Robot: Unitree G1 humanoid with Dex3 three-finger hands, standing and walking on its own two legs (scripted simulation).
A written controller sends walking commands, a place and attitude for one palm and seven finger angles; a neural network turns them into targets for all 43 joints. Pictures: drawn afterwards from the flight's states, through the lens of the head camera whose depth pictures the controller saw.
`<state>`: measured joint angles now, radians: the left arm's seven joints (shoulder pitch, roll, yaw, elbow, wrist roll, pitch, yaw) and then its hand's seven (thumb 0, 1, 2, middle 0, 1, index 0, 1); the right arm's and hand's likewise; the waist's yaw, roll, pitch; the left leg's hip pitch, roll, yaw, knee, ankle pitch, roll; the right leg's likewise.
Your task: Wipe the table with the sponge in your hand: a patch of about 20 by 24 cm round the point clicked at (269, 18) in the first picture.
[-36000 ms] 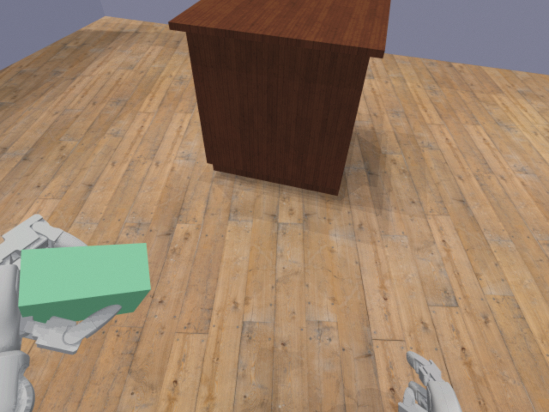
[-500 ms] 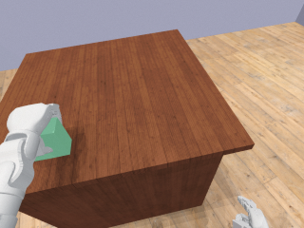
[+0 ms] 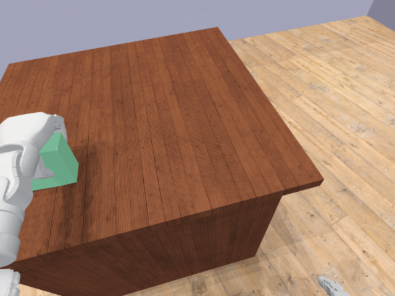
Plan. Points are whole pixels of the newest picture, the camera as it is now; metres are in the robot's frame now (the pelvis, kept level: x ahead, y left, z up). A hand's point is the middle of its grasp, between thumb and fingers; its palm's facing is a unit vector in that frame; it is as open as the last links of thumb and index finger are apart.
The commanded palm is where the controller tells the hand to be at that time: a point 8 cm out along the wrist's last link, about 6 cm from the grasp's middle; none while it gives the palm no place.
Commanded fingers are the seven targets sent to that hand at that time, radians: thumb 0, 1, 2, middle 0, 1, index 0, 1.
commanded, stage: wipe forward along the first lane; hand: left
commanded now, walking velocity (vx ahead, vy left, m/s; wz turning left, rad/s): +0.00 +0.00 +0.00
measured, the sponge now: (46, 168) +0.33 +0.37 +0.07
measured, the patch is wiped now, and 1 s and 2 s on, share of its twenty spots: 0.30 0.35 0.45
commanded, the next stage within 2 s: slide across to the middle lane in 0.44 s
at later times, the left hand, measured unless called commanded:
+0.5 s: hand (45, 130) +0.40 +0.38 +0.12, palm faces -0.16 +0.02 -0.99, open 9.3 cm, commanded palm +0.39 +0.37 +0.16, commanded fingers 0.00 0.10 1.30 -1.20 -1.60 -1.20 -1.60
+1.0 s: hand (75, 120) +0.43 +0.32 +0.12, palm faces -0.03 -0.01 -1.00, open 9.3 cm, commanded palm +0.41 +0.31 +0.18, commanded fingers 0.00 0.10 1.30 -1.20 -1.60 -1.20 -1.60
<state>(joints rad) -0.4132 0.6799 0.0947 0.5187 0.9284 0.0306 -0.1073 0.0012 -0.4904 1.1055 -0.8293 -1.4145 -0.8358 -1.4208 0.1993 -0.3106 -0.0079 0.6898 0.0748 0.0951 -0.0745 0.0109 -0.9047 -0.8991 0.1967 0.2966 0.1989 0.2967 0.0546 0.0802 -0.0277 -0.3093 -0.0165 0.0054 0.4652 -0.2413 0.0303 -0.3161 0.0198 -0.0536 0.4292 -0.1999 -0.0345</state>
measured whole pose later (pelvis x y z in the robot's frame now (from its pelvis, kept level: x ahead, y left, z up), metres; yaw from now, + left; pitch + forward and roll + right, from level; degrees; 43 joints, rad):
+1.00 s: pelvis +0.03 +0.02 +0.00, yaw +0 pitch +7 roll -1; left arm -0.60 0.58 -0.04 0.58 0.96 0.14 -0.03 0.00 -0.48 1.10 -0.81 -1.42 -0.82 -1.43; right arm 0.16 -0.28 0.00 0.69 0.08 0.10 -0.05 0.01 -0.91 -0.90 0.20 0.30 0.20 0.30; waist 0.03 0.07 -0.04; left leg -0.29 -0.04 0.01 0.42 -0.25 0.05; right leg -0.30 0.00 -0.04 0.39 -0.21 -0.01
